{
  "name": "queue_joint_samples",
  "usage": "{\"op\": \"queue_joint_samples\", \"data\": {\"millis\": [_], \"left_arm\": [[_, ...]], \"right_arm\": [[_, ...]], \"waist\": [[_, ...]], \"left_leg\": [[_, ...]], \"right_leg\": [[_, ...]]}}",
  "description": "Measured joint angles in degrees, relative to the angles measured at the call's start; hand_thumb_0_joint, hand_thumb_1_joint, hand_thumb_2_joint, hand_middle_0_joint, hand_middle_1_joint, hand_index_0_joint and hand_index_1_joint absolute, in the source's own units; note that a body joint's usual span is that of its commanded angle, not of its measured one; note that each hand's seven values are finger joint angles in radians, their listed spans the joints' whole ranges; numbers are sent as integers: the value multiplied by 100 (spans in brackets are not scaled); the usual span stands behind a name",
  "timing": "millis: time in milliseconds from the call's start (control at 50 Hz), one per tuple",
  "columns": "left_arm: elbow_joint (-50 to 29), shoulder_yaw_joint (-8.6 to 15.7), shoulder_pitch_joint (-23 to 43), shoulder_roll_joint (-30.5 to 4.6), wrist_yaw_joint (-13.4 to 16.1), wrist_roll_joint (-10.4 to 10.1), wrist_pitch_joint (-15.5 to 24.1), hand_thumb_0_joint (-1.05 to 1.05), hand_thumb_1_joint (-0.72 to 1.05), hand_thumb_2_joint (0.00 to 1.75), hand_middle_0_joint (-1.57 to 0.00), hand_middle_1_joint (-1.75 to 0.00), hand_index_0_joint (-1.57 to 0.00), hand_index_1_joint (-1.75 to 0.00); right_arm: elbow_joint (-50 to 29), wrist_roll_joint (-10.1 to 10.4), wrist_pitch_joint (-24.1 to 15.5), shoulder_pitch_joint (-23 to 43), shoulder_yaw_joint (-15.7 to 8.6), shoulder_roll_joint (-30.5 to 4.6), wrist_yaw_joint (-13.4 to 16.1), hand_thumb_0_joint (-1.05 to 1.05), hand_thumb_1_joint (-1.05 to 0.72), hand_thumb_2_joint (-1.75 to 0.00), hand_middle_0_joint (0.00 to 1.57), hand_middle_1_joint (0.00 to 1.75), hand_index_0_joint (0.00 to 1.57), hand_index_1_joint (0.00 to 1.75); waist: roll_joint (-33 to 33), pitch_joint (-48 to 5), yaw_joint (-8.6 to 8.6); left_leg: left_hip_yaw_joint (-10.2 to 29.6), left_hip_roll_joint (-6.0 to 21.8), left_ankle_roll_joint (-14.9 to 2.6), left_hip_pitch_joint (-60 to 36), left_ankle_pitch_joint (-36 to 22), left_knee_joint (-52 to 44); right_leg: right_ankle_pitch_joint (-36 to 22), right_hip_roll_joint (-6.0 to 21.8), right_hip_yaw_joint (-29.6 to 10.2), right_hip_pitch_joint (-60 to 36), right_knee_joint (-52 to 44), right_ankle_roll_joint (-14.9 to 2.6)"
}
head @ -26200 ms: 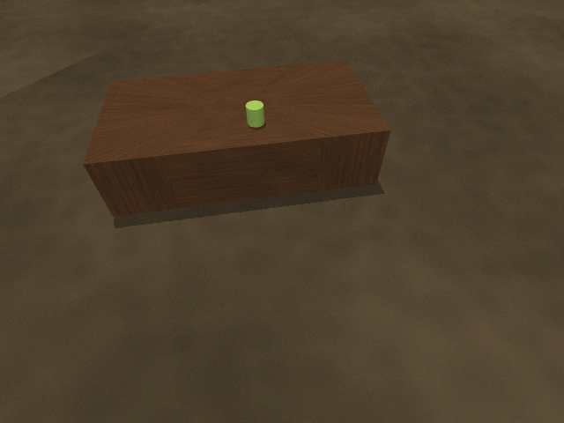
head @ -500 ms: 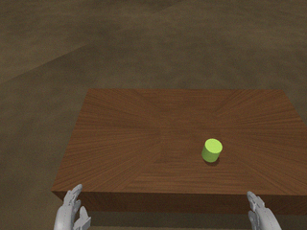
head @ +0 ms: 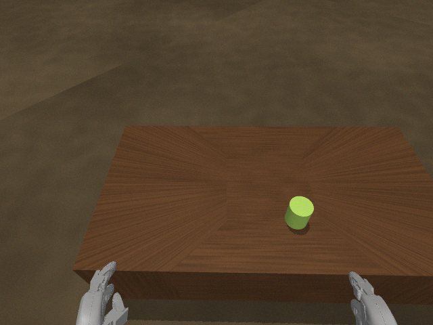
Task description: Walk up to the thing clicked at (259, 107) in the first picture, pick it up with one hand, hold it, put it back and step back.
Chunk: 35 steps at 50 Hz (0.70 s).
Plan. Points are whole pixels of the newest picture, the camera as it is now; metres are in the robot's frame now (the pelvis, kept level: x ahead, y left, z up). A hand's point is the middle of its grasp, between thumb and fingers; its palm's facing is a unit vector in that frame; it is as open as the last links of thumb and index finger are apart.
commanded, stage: home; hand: right
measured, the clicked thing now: (298, 212) +0.55 -0.24 -0.34
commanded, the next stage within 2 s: stand in 0.86 s
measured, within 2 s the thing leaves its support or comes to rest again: neither
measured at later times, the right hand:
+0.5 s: hand out of the picture +0.11 -0.24 -0.10, palm faces -0.02 +0.94 -0.33, open 17.4 cm
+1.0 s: hand out of the picture +0.04 -0.25 -0.10, palm faces -0.01 +0.94 -0.35, open 17.4 cm
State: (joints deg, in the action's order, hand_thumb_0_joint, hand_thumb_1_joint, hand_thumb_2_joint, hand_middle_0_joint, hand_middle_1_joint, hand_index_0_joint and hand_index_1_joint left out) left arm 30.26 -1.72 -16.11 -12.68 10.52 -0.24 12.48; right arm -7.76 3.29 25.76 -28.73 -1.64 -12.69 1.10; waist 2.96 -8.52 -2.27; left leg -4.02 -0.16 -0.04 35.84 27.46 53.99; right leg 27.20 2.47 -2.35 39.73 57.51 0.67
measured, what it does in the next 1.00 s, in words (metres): rises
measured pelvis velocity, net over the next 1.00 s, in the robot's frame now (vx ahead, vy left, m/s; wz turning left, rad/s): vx -0.01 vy -0.01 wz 0.00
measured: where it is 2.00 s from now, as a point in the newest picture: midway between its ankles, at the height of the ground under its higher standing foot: outside the picture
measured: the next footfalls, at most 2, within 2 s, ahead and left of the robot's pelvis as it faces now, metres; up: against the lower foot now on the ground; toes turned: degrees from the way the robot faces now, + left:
none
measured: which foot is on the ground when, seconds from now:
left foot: down 0.00-1.00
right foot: down 0.00-1.00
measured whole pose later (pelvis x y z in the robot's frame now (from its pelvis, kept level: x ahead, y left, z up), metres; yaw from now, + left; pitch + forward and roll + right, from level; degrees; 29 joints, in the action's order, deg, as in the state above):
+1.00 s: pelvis -0.01 -0.01 +0.06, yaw +0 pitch -4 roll +0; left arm 63.9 1.1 -7.5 -17.5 -0.2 1.8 -0.1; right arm 61.5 -1.7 -0.7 -11.0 -0.3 -17.7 1.3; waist 0.7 3.8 0.3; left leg -2.1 2.3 1.2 6.7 12.6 23.5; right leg 10.6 -0.4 0.3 8.2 22.9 -0.5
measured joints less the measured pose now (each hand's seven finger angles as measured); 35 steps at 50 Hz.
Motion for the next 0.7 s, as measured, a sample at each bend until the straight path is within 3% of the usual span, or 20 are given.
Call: {"op": "queue_joint_samples", "data": {"millis": [180,240,280,340,420,700], "left_arm": [[17,3,-20,-1,5,1,23,2,90,90,-20,-30,-20,-31],[597,65,305,-116,-328,445,-339,1,90,90,-20,-30,-20,-31],[989,72,464,-223,-600,556,-657,1,90,90,-20,-30,-20,-31],[1335,174,579,-334,-875,495,-882,1,90,90,-20,-30,-20,-31],[1635,311,525,-481,-1029,425,-988,1,90,90,-20,-30,-20,-31],[2634,332,595,-457,-1014,251,-1208,1,91,90,-20,-30,-20,-31]], "right_arm": [[11,2,-11,28,12,-8,-3,-1,54,-5,6,5,5,5],[1378,-363,-1150,726,160,-182,-4,-1,54,-5,6,5,5,5],[2333,-559,-1650,1144,157,-305,-25,-1,54,-5,6,5,5,5],[3250,-661,-2073,1387,82,-474,-63,-1,53,-5,6,5,5,5],[4128,-617,-2306,1446,-13,-574,-64,-1,53,-5,6,5,5,5],[6001,-541,-2611,1534,73,-506,23,0,54,-5,6,5,5,5]], "waist": [[3,18,-7],[-150,512,151],[-276,646,246],[-398,828,258],[-460,938,238],[-316,1136,282]], "left_leg": [[14,-5,3,9,-30,-4],[83,72,-16,-462,-77,-134],[138,136,-9,-663,-135,-262],[196,199,24,-936,-236,-490],[232,240,74,-1258,-384,-849],[217,262,141,-2425,-1006,-2231]], "right_leg": [[-21,5,12,5,0,-6],[-138,-72,93,-534,-258,-37],[-251,-135,157,-795,-499,-54],[-395,-199,224,-1128,-833,-78],[-549,-244,268,-1475,-1225,-108],[-1134,-291,280,-2623,-2556,-147]]}}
